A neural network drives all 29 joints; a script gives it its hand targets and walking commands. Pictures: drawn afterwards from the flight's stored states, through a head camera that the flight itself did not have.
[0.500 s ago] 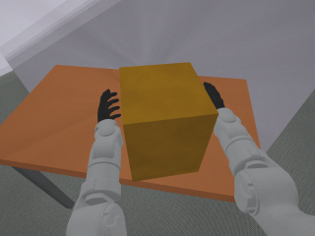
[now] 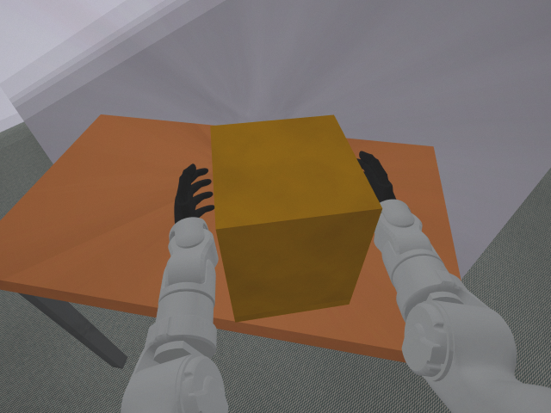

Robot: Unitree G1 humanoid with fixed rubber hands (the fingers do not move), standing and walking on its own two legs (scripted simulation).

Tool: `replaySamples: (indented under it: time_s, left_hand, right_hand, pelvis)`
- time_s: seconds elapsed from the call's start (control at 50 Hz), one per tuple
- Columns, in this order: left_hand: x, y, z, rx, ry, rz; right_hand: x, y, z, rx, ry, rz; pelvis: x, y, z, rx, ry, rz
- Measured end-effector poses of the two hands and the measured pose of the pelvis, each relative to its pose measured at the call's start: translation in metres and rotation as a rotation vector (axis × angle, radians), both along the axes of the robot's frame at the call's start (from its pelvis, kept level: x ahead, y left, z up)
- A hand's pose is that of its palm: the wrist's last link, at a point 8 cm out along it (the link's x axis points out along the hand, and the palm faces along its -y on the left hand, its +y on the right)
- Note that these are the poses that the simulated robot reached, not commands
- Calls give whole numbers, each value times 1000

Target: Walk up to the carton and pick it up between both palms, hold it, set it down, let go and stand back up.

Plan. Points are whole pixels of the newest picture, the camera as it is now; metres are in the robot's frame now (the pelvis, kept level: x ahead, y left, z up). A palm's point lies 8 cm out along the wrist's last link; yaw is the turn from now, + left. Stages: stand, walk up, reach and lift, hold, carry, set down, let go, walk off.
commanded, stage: set down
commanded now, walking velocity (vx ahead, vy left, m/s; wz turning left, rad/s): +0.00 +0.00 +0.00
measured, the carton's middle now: (283, 220) +0.41 +0.07 +0.05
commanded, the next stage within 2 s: none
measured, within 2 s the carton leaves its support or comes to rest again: neither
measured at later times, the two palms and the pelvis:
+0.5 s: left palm (188, 222) +0.35 +0.21 +0.09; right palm (377, 203) +0.43 -0.08 +0.09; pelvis +0.01 +0.00 +0.00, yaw +0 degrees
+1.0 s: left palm (188, 223) +0.36 +0.21 +0.08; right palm (376, 205) +0.43 -0.08 +0.08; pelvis +0.01 +0.00 +0.00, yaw +0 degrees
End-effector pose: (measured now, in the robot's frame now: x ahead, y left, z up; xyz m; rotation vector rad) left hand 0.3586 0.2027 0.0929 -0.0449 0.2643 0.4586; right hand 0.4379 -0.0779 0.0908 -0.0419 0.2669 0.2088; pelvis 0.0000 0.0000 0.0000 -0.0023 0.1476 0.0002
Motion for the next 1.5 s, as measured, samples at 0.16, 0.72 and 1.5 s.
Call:
replaySamples:
  time_s: [0.16,0.72,1.5]
  left_hand:
    - [-3,2,-6,-8,-17,4]
    - [-4,3,-8,28,-30,-6]
    - [4,7,-42,34,50,-30]
  right_hand:
    - [-2,3,-2,-6,-27,0]
    - [-4,3,-6,22,-59,-3]
    - [26,-2,-40,-21,62,5]
  pelvis:
    - [0,4,1,-3,-16,-2]
    - [13,3,3,-2,-51,-1]
    - [-4,9,-6,-18,96,-18]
